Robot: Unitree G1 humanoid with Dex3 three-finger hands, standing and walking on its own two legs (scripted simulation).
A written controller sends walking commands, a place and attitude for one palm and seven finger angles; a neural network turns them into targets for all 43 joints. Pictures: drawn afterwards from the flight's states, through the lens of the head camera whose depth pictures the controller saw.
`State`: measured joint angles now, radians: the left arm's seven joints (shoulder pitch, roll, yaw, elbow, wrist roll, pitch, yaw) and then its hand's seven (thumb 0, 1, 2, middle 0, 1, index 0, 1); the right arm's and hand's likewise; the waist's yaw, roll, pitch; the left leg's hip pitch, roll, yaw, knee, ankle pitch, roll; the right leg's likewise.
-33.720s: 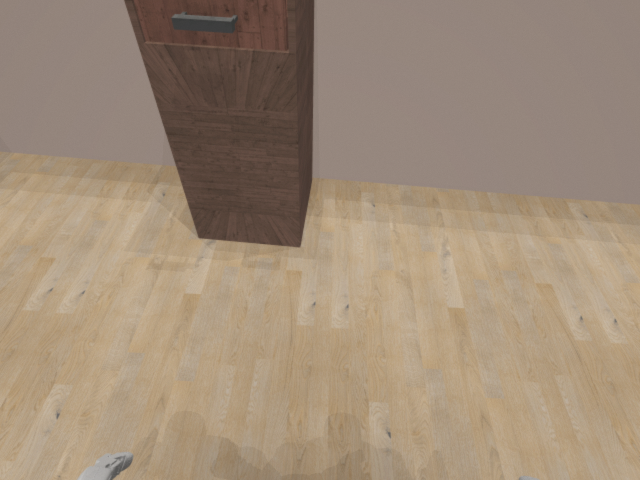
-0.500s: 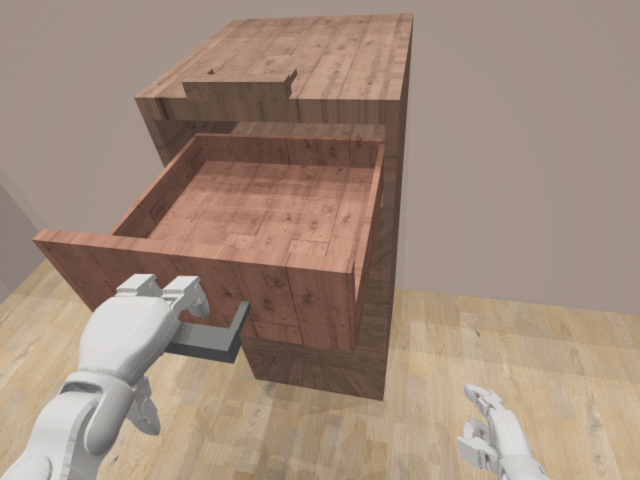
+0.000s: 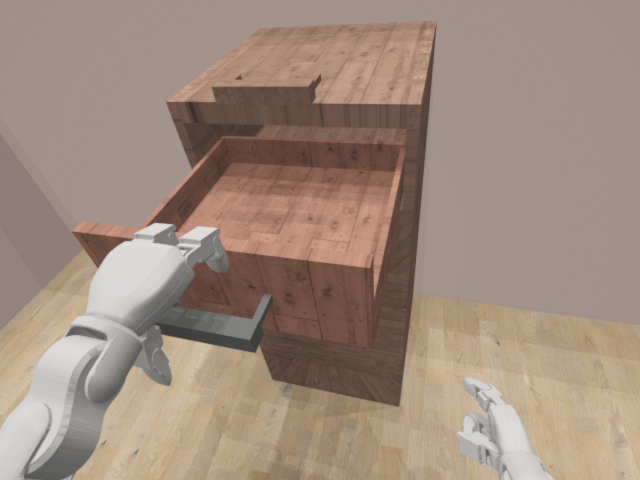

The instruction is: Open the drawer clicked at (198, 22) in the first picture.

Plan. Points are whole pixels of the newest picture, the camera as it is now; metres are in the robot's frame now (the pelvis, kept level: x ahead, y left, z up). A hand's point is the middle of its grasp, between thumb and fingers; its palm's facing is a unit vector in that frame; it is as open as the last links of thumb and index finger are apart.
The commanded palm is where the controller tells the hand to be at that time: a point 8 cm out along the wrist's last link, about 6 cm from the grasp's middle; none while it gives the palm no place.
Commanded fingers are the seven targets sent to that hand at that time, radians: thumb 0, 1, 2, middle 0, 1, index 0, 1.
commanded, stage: lift the hand off the handle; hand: left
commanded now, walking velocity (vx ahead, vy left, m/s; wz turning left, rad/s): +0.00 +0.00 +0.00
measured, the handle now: (209, 310) +0.26 +0.20 +0.11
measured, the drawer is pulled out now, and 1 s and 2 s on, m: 0.30 0.29 0.29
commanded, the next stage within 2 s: draw the hand back to the body in 0.54 s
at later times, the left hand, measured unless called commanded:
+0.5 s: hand (164, 239) +0.25 +0.20 +0.24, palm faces +0.22 -0.02 -0.97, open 13.8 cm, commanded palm +0.20 +0.22 +0.31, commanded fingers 0.00 -0.50 0.30 -0.30 -1.20 -0.30 -1.20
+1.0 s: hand (142, 244) +0.23 +0.21 +0.24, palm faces +0.22 +0.01 -0.98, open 13.8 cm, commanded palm +0.18 +0.23 +0.31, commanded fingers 0.00 -0.50 0.30 -0.30 -1.20 -0.30 -1.20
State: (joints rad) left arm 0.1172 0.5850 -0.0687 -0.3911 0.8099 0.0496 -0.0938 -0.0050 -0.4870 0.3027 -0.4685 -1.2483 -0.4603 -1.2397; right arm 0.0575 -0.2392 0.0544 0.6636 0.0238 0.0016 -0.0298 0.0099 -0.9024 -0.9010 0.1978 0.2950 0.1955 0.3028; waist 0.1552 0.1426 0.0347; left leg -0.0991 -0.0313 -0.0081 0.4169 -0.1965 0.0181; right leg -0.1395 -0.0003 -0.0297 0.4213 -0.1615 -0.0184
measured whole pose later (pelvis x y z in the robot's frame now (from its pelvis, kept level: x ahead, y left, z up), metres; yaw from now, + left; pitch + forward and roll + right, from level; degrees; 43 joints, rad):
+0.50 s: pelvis +0.00 -0.01 -0.01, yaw -1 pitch -5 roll +1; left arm -0.01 0.68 0.10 -0.50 0.71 0.23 -0.27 0.00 -0.49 0.30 -0.33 -1.20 -0.32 -1.21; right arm 0.05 -0.31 0.06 0.61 0.05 0.09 0.02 0.01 -0.90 -0.90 0.20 0.29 0.19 0.30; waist 0.11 0.14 0.00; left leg -0.18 -0.02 0.02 0.50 -0.23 0.00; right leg -0.24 0.01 -0.01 0.53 -0.20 -0.03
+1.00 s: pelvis +0.00 -0.01 -0.01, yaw +0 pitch -4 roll +0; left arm 0.09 0.76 0.22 -0.56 0.60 0.11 -0.29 0.00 -0.49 0.30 -0.32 -1.20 -0.32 -1.21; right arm 0.08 -0.29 0.06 0.61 0.04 0.02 0.01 0.01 -0.90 -0.90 0.20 0.29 0.20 0.30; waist 0.11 0.15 -0.01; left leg -0.21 -0.01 -0.01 0.56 -0.27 0.00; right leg -0.25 0.02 -0.04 0.56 -0.23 -0.03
